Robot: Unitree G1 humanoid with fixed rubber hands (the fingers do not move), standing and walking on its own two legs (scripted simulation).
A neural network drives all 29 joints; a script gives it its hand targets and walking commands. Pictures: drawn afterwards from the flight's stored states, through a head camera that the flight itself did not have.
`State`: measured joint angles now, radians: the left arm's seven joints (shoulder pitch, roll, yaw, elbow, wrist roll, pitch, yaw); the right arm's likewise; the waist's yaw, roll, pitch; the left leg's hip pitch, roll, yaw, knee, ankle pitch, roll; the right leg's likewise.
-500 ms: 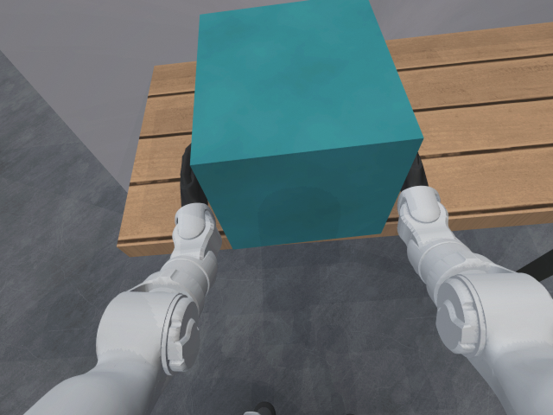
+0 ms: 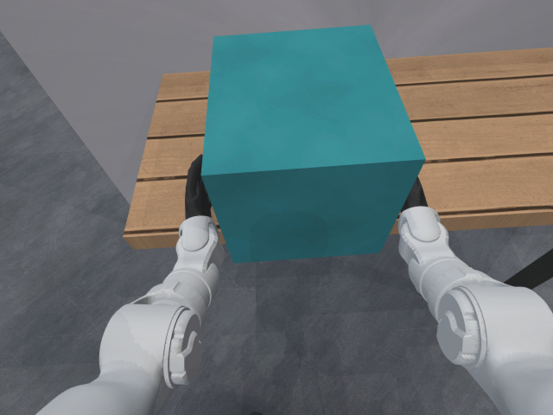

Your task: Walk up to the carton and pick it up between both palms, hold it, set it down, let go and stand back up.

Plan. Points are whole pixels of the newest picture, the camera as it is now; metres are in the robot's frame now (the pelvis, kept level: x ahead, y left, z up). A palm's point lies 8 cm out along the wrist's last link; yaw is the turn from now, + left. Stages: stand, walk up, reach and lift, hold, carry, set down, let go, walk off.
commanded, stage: reach and lift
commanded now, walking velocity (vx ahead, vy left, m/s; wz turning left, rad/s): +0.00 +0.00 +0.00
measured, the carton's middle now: (299, 148) +0.48 +0.04 +0.09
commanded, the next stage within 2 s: none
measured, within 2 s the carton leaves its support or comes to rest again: leaves its support in 0.84 s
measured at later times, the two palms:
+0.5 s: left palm (200, 214) +0.40 +0.19 +0.03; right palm (410, 204) +0.43 -0.13 +0.04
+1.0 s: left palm (189, 213) +0.38 +0.19 +0.06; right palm (414, 207) +0.41 -0.12 +0.07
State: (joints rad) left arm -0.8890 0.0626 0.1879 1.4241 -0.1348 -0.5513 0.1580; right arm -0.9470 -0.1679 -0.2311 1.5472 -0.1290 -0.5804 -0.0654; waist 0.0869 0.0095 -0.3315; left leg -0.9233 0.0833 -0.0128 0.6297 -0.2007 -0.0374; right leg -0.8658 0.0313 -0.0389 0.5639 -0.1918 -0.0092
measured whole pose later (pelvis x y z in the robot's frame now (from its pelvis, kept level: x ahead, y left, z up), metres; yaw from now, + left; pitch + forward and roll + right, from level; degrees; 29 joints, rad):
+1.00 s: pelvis -0.01 +0.00 -0.01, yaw +3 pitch +23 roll -4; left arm -0.64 0.17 -0.08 0.86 -0.30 -0.03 0.24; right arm -0.66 -0.15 0.11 0.83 0.19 0.03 -0.18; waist 0.02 0.06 -0.37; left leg -0.91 0.06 -0.11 0.76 -0.26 -0.05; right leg -0.82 0.04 -0.08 0.67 -0.26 -0.02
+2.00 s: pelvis +0.00 +0.01 +0.03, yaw +2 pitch +2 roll -2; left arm -0.78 0.11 0.17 0.57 0.01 0.53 0.15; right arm -0.71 -0.14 0.00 0.67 0.28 0.35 -0.21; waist -0.04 0.01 -0.13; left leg -0.30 0.04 -0.06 0.45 -0.18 -0.03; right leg -0.23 0.03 0.00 0.36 -0.16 0.01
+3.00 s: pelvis +0.00 +0.00 +0.03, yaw +2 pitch +0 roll -2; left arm -0.73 0.08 0.26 0.31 0.09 0.76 0.10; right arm -0.79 -0.15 0.01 0.50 0.33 0.61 -0.27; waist -0.04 0.02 -0.19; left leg -0.25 0.04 -0.08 0.44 -0.19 -0.03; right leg -0.17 0.04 0.02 0.33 -0.16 0.00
